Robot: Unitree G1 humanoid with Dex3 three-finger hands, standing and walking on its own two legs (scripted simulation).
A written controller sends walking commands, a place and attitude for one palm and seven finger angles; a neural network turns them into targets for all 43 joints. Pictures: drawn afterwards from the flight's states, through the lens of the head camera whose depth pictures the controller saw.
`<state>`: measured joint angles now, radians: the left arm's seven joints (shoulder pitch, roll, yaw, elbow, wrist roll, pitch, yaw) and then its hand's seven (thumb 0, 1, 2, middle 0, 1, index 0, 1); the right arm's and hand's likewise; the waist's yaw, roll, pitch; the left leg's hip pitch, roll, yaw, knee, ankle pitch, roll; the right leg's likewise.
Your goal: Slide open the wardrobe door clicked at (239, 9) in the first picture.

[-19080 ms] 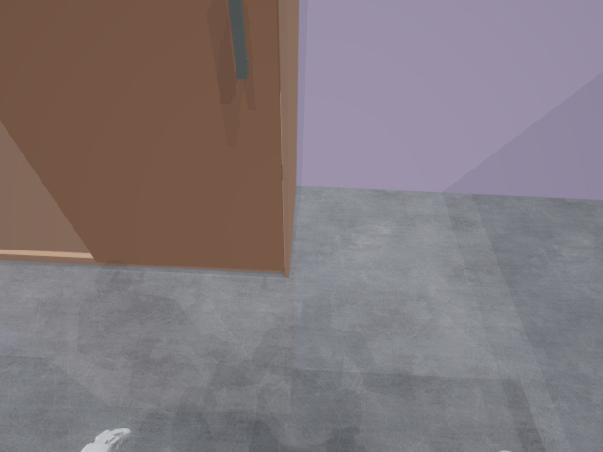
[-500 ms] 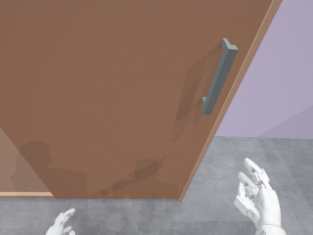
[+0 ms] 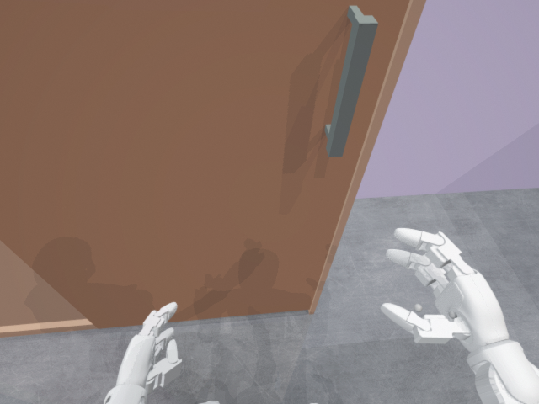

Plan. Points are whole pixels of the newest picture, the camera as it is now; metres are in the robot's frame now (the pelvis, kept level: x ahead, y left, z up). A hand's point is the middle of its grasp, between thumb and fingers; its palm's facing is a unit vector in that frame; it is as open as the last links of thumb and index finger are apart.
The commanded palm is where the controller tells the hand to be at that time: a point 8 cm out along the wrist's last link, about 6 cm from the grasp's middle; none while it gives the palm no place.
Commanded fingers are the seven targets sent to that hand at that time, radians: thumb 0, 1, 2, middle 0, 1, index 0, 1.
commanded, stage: raise the hand with hooked fingers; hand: right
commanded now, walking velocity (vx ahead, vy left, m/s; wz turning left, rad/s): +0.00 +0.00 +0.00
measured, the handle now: (343, 88) +0.49 -0.08 +0.22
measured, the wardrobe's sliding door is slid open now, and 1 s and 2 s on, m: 0.00 0.00 0.00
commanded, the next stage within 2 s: move the hooked fingers beside the handle in 1.38 s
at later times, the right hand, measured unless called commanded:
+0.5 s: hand (524, 235) +0.28 -0.26 +0.19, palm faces -0.02 +0.99 -0.14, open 13.3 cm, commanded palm +0.25 -0.30 +0.19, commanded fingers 0.00 0.50 -0.30 0.30 1.20 0.30 1.20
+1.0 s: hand out of the picture +0.32 -0.29 +0.25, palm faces +0.00 +0.99 -0.15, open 14.0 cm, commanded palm +0.27 -0.32 +0.25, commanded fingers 0.00 0.50 -0.30 0.30 1.20 0.30 1.20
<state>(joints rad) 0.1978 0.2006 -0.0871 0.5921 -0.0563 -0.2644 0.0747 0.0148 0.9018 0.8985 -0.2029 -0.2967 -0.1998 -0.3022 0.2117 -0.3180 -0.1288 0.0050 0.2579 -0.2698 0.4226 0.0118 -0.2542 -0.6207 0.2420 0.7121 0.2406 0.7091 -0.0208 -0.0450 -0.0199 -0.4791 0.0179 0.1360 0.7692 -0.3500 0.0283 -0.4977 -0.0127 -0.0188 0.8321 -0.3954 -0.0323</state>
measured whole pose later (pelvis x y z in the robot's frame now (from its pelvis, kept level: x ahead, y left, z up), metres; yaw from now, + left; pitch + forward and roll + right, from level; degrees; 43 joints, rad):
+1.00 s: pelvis +0.03 +0.00 +0.03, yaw +0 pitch -2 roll +1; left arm 0.20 0.30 -0.09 0.62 -0.10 -0.22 0.08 0.02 0.90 0.90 -0.20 -0.30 -0.20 -0.30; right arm -0.25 -0.60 -0.49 0.20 0.33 0.26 0.57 -0.01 0.50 -0.30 0.30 1.20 0.30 1.20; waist -0.06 -0.08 0.00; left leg -0.19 0.02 0.12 0.46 -0.24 0.02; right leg -0.19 0.01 -0.03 0.49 -0.27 -0.03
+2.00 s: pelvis +0.03 -0.01 +0.03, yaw +1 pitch -1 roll +0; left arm 0.20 0.27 -0.09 0.62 -0.09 -0.22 0.08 0.02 0.90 0.90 -0.20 -0.30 -0.20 -0.30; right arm -0.30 -0.47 -0.38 0.14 0.29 0.27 0.42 -0.01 0.50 -0.30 0.30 1.20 0.30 1.20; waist -0.04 -0.06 -0.01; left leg -0.20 0.03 0.10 0.48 -0.25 0.01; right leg -0.19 0.02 -0.05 0.49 -0.28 -0.04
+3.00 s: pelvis +0.04 +0.01 +0.03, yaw +1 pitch +0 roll +0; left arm 0.24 0.28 -0.06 0.66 -0.09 -0.13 0.10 0.01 0.90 0.90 -0.20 -0.30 -0.20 -0.30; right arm -0.61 -0.38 -0.26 0.50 0.24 0.19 0.28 -0.01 0.50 -0.30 0.30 1.20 0.30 1.20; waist 0.02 -0.05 -0.02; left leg -0.24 0.00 0.10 0.49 -0.27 0.04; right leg -0.21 0.00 -0.05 0.48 -0.28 -0.01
